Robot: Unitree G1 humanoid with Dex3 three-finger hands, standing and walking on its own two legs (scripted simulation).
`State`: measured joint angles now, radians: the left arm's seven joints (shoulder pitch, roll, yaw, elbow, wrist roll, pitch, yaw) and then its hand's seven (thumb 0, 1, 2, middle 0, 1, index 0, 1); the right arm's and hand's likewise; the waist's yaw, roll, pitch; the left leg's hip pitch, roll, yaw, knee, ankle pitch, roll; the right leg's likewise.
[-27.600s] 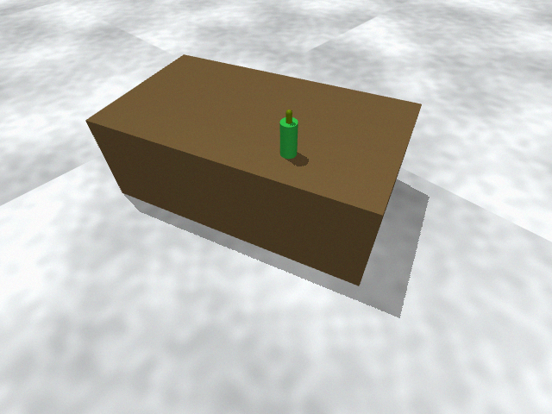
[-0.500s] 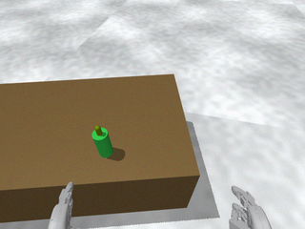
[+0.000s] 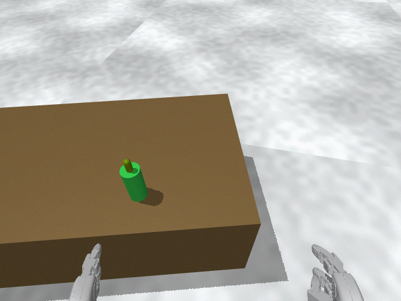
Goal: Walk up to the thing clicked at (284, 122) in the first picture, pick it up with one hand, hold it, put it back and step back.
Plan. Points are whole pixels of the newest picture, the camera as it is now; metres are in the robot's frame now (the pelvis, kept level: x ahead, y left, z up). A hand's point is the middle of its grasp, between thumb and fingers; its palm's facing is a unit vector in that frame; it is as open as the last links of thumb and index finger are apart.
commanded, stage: home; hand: left
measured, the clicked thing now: (133, 178) +0.53 +0.24 -0.17
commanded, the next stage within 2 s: stand in 1.50 s
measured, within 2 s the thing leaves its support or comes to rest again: neither
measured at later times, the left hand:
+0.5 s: hand (112, 292) +0.18 +0.19 -0.04, palm faces +0.12 -0.96 -0.24, open 17.3 cm
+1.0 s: hand (116, 289) +0.19 +0.18 -0.04, palm faces +0.12 -0.96 -0.24, open 17.4 cm
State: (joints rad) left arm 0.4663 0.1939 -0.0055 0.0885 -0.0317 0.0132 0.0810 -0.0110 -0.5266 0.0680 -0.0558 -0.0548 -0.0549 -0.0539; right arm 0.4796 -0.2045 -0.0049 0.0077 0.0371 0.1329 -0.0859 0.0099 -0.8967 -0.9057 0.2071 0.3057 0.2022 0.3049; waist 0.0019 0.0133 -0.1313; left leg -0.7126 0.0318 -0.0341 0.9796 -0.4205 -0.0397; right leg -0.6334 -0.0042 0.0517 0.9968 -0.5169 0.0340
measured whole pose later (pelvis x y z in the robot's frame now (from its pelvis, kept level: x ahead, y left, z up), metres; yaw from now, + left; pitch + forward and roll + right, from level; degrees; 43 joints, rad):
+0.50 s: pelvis +0.01 +0.01 +0.00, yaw +0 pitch +10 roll +0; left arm 0.47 0.20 0.00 0.07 -0.03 0.02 0.09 -0.01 -0.51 0.08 -0.05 -0.06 -0.05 -0.06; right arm 0.48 -0.20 -0.01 0.00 0.03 0.13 -0.09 0.01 -0.90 -0.91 0.21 0.31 0.20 0.30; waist 0.01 0.01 -0.13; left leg -0.72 0.03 -0.02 1.00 -0.44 -0.03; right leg -0.64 -0.01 0.06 1.00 -0.53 0.05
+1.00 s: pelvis +0.01 +0.00 +0.00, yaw +0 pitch +10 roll +0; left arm 0.48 0.19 0.00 0.05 -0.02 0.03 0.09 -0.01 -0.52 0.07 -0.05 -0.06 -0.05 -0.05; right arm 0.47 -0.20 0.00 0.01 0.03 0.13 -0.09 0.01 -0.90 -0.90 0.21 0.31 0.20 0.30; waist 0.00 0.01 -0.14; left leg -0.72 0.03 -0.03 1.00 -0.45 -0.04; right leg -0.64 -0.01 0.05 1.00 -0.54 0.04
